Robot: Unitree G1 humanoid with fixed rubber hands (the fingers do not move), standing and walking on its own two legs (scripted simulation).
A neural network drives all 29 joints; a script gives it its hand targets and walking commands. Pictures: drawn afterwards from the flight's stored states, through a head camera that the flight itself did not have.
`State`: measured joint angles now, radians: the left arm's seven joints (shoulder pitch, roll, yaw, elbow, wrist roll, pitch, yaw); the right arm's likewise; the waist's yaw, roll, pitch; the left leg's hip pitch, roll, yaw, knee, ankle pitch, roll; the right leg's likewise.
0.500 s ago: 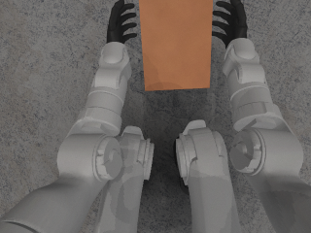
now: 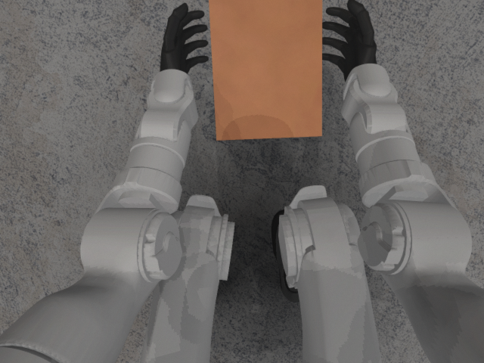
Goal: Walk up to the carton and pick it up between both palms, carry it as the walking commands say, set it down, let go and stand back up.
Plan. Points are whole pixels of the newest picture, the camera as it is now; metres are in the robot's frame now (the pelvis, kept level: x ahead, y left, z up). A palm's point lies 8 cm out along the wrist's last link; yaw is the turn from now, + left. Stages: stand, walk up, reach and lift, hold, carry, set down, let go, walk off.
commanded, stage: set down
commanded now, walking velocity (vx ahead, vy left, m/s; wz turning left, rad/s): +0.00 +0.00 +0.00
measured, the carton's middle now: (263, 75) +0.50 -0.06 -0.27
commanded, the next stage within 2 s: none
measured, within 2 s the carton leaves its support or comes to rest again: neither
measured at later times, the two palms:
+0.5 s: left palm (177, 72) +0.50 +0.07 -0.17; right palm (360, 72) +0.47 -0.19 -0.17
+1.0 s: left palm (155, 77) +0.49 +0.10 -0.17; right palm (391, 83) +0.46 -0.24 -0.18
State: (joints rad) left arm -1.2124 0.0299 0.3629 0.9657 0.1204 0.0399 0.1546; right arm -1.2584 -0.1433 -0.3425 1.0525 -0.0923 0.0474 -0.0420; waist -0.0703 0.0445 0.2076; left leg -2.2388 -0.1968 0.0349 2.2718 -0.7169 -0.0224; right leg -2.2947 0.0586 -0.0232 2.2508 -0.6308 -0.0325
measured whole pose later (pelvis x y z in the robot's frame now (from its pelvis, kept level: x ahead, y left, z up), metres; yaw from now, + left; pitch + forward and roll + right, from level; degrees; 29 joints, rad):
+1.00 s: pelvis -0.03 -0.01 -0.01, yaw +0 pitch +34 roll +2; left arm -1.28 0.25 0.05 1.06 -0.21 0.02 0.16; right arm -1.27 -0.35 -0.10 1.13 0.22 -0.02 -0.07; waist -0.06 0.02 0.33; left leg -2.24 -0.12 0.05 2.27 -0.63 -0.01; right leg -2.30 0.01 -0.06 2.24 -0.53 -0.08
